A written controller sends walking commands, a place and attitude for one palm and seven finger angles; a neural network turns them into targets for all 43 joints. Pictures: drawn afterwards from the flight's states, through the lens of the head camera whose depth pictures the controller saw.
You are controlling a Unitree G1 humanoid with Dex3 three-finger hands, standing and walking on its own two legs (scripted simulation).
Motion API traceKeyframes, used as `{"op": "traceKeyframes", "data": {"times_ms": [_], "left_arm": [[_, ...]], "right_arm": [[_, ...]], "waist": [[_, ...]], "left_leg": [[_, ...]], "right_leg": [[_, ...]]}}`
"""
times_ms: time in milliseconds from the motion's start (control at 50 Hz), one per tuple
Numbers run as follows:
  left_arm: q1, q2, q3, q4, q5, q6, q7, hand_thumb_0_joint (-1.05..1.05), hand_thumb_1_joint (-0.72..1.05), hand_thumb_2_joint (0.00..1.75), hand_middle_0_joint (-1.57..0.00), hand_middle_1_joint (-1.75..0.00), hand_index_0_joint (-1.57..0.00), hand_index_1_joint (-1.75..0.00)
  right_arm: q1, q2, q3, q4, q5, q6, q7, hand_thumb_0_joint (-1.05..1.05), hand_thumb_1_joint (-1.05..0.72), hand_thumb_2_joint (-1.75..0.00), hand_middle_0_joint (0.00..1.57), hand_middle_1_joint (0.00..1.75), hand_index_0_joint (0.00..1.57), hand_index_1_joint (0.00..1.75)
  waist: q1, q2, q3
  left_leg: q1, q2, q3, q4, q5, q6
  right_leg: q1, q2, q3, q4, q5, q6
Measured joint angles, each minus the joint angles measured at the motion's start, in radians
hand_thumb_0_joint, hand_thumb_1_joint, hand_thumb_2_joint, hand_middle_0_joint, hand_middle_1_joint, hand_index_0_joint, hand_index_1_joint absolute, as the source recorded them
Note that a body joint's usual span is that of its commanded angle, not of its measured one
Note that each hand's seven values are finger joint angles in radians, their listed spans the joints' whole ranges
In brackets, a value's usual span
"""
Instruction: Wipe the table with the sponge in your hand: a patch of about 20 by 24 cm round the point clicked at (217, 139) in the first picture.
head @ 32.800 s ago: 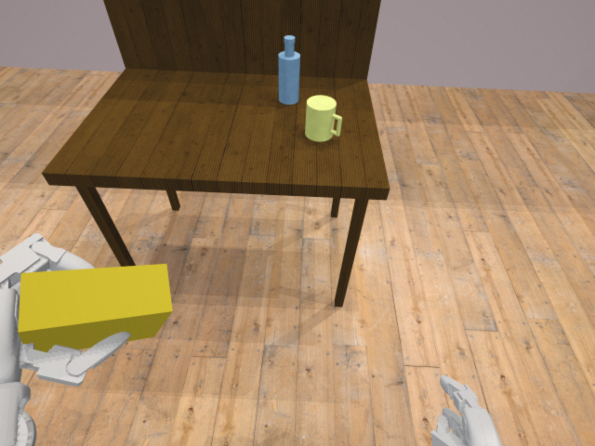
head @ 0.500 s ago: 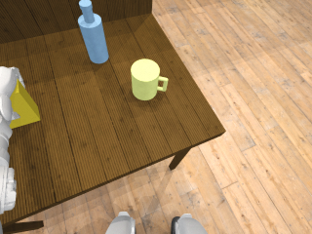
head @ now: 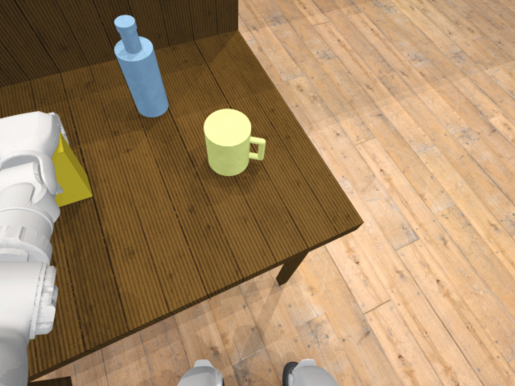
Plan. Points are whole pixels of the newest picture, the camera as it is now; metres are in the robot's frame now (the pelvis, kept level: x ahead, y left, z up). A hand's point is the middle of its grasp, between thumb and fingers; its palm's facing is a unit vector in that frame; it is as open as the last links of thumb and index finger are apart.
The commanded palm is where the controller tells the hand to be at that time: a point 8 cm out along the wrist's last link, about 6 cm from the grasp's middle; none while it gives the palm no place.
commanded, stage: wipe back along the middle lane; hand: left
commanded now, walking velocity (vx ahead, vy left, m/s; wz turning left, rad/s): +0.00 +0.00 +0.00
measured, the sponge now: (49, 182) +0.44 +0.35 -0.04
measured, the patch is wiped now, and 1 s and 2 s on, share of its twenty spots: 0.50 0.60 0.70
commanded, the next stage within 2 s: slide across to the third lane in 1.70 s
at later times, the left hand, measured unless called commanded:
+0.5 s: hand (47, 185) +0.42 +0.32 +0.00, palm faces -0.15 +0.02 -0.99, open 9.7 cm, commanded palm +0.39 +0.30 +0.03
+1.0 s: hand (52, 210) +0.37 +0.31 +0.00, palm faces -0.11 +0.01 -0.99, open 9.7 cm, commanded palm +0.33 +0.28 +0.03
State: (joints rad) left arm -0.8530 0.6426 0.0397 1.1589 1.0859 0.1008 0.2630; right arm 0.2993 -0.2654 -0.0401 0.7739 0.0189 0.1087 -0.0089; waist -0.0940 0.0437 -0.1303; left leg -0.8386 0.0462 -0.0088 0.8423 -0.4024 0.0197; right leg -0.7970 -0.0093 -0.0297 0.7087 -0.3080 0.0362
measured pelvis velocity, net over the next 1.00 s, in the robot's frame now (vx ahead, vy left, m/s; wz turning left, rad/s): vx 0.01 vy -0.01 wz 0.01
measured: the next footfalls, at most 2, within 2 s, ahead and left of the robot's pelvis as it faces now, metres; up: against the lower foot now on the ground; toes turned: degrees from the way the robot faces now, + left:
none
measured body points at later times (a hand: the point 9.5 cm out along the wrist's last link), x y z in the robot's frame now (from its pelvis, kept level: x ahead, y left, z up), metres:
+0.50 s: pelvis +0.01 -0.01 +0.01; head +0.11 +0.00 +0.45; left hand +0.42 +0.32 +0.06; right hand +0.08 -0.29 -0.12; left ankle -0.02 +0.10 -0.70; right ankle +0.00 -0.16 -0.70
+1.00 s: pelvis +0.01 -0.01 +0.01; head +0.08 -0.01 +0.46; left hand +0.38 +0.30 +0.06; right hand +0.11 -0.27 -0.12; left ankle -0.02 +0.10 -0.70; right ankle +0.00 -0.16 -0.70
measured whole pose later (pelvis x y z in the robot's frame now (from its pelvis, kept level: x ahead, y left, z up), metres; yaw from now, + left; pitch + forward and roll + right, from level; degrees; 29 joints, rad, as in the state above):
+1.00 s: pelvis +0.01 -0.01 +0.01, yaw +1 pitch +16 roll -2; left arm -0.48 0.43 -0.03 0.87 1.03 0.20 0.36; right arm 0.22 -0.26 -0.05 0.74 0.05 0.11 0.00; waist 0.00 0.05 -0.15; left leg -0.64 0.03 0.01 0.75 -0.39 0.01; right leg -0.63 -0.02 -0.01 0.66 -0.32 0.04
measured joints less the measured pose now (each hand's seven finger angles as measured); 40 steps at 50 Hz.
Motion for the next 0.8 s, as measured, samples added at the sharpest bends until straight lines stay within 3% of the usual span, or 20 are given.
{"op": "traceKeyframes", "data": {"times_ms": [220, 420, 800], "left_arm": [[0.127, -0.046, 0.043, -0.075, -0.02, 0.024, 0.032, 0.0, -0.47, 1.1, -0.76, -1.41, -0.74, -1.43], [0.176, -0.09, -0.01, -0.11, -0.024, 0.032, 0.053, -0.01, -0.46, 1.1, -0.75, -1.42, -0.73, -1.44], [0.29, -0.174, -0.055, -0.215, -0.048, 0.072, 0.097, -0.01, -0.45, 1.1, -0.74, -1.43, -0.72, -1.45]], "right_arm": [[0.0, -0.006, -0.001, -0.005, 0.009, 0.018, 0.025, 0.01, -0.9, -0.9, 0.2, 0.3, 0.21, 0.3], [-0.03, -0.014, -0.017, -0.014, 0.019, 0.005, 0.021, 0.01, -0.9, -0.9, 0.2, 0.3, 0.2, 0.3], [-0.066, 0.005, -0.016, -0.026, 0.028, 0.007, 0.013, 0.01, -0.9, -0.9, 0.2, 0.3, 0.2, 0.3]], "waist": [[0.018, 0.002, -0.009], [0.049, -0.002, -0.016], [0.085, 0.003, -0.022]], "left_leg": [[0.072, 0.008, 0.022, -0.049, 0.002, -0.006], [0.102, 0.0, 0.013, -0.062, 0.008, -0.01], [0.155, -0.01, 0.017, -0.078, 0.013, -0.007]], "right_leg": [[0.052, 0.007, 0.021, -0.028, 0.0, 0.001], [0.081, 0.0, 0.011, -0.026, -0.007, -0.004], [0.129, -0.011, 0.014, -0.03, -0.01, -0.001]]}}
